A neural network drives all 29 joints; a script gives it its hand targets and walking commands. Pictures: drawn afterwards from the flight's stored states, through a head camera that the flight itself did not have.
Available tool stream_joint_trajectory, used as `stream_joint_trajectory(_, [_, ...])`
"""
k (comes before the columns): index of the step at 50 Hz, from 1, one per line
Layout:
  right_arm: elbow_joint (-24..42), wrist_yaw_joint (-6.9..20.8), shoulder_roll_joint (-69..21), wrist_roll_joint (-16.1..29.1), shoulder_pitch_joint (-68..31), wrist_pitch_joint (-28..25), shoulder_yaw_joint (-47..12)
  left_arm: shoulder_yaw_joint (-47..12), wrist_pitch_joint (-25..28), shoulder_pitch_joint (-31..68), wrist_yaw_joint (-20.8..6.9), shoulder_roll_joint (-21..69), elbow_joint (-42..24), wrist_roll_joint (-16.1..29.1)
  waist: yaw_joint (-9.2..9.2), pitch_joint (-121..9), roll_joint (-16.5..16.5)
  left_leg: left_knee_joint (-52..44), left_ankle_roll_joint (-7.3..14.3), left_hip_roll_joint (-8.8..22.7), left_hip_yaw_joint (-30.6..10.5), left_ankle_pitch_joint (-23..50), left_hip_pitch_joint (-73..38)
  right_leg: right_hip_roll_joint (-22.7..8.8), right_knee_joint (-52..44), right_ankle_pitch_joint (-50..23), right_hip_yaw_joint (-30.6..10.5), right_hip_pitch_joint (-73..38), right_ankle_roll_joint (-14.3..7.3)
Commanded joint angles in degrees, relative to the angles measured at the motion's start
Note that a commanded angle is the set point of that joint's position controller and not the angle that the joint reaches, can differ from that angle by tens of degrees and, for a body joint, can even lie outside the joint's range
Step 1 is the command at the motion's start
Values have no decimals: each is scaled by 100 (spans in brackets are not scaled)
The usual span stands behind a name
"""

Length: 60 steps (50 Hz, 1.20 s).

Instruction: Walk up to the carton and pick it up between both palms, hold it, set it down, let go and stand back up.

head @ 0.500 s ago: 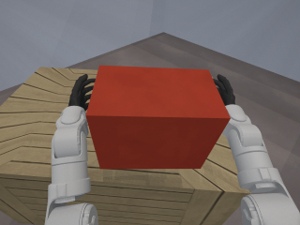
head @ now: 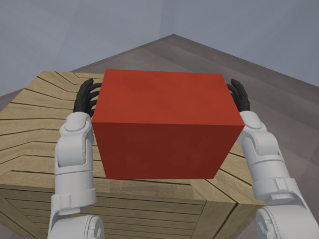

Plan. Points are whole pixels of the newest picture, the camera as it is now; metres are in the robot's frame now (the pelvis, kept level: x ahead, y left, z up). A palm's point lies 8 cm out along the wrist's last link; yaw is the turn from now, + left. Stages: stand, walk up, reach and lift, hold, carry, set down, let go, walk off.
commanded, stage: hold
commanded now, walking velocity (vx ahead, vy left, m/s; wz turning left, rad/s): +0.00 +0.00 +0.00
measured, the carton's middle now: (162, 127) +0.35 +0.00 +0.13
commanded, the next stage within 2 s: none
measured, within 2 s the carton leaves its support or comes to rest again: neither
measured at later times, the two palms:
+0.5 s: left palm (83, 113) +0.35 +0.18 +0.18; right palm (239, 111) +0.36 -0.19 +0.17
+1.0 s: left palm (83, 113) +0.35 +0.18 +0.18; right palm (239, 111) +0.36 -0.19 +0.17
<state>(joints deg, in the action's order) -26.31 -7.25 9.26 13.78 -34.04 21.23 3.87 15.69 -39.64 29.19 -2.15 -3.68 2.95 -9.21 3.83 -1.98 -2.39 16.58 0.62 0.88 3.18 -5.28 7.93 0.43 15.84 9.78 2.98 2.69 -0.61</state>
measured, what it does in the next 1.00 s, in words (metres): stands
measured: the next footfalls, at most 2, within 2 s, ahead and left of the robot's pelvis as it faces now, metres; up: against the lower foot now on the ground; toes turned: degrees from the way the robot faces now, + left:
none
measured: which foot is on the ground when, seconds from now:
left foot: down 0.00-1.00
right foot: down 0.00-1.00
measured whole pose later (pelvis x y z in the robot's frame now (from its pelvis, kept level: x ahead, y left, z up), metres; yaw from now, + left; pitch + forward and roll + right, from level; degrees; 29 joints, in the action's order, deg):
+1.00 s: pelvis +0.00 +0.00 +0.00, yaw +0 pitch -4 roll +0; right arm -26.2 -7.3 9.3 13.8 -34.0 21.3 3.8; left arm 15.7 -39.8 29.1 -2.2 -3.7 2.8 -9.3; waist 3.8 -1.9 -2.4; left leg 16.5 0.6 0.9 3.2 -5.3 7.8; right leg 0.4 15.8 9.8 2.9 2.6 -0.6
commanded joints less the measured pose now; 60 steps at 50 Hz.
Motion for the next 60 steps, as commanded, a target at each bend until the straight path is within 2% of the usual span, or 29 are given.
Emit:
stream_joint_trajectory(1, [2099, 715, -3079, 491, -4225, -347, -2296, -3033, 375, 3757, -652, 2682, -1111, 836, 20, -2607, 341, 121, -135, -209, -181, 1073, -1862, 198, -251, -1236, -53, 318, 263])
stream_joint_trajectory(60, [2091, 714, -3056, 478, -4186, -332, -2280, -3033, 357, 3733, -652, 2669, -1113, 828, 29, -2555, 336, 104, -136, -205, -179, 1033, -1860, 196, -262, -1188, -47, 342, 260])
